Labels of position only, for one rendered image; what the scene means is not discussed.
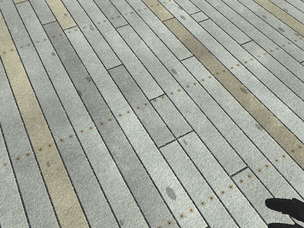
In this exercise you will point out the right robot hand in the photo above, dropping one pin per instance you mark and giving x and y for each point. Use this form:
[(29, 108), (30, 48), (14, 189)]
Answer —
[(292, 207)]

